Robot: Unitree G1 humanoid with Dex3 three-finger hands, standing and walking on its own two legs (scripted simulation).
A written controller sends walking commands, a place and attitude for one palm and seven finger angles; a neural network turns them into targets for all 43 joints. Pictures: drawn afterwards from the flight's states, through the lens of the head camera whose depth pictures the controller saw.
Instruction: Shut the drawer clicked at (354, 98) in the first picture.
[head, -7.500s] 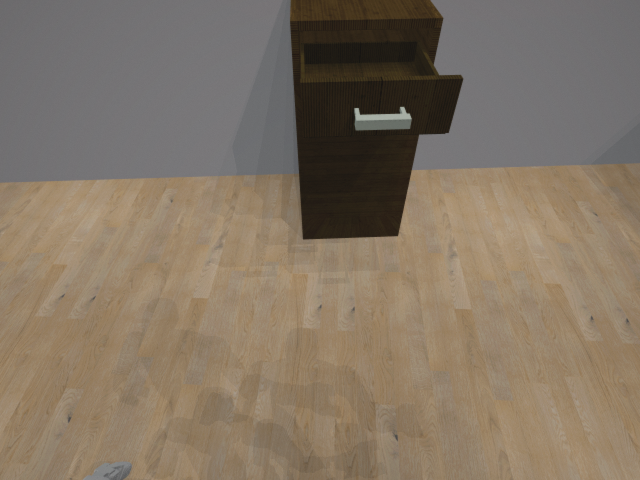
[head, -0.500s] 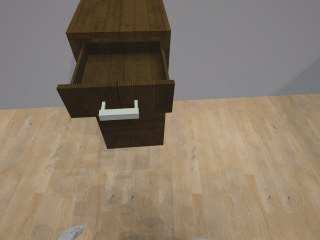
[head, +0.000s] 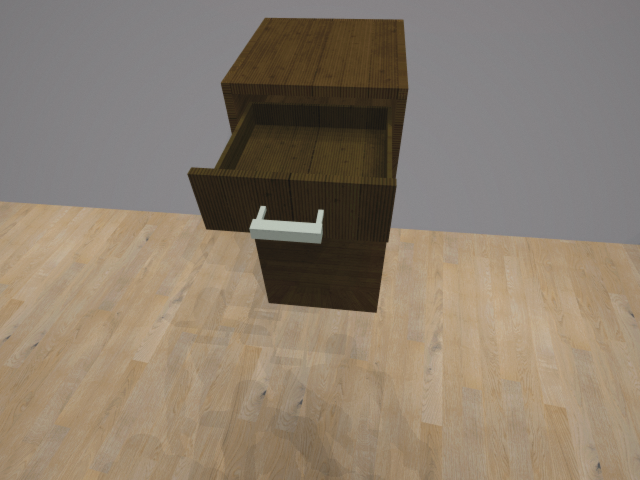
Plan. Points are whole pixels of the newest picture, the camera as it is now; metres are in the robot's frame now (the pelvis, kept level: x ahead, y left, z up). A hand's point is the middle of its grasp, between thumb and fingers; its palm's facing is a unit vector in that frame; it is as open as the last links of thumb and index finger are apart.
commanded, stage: take the last steps up to it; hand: left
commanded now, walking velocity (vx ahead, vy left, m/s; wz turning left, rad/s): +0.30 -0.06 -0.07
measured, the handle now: (288, 222) +0.54 +0.11 +0.00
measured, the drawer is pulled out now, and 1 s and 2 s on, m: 0.30 0.30 0.30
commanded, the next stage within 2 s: come to a stop and stand still in 0.68 s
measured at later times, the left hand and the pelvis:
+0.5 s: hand (202, 473) +0.17 +0.20 -0.18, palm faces -0.03 -0.98 -0.17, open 7.4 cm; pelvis +0.10 +0.02 -0.01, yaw -3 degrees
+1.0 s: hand (267, 410) +0.27 +0.12 -0.19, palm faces +0.02 -0.98 -0.20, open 7.2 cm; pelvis +0.22 -0.05 -0.02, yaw -3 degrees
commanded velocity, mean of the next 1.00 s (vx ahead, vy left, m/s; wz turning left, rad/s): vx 0.13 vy -0.03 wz -0.02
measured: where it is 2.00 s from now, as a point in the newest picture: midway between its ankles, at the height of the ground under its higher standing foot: outside the picture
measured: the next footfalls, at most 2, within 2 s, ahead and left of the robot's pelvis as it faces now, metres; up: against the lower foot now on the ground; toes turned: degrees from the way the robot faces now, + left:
left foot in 0.12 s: +0.05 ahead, +0.15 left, +0.00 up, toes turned +5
right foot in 0.62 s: +0.30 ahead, -0.14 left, +0.00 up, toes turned -8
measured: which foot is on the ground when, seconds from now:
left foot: up 0.00-0.10, down 0.12-0.62, up 0.64-0.98, down 1.00-1.00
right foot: down 0.00-0.14, up 0.16-0.60, down 0.62-1.00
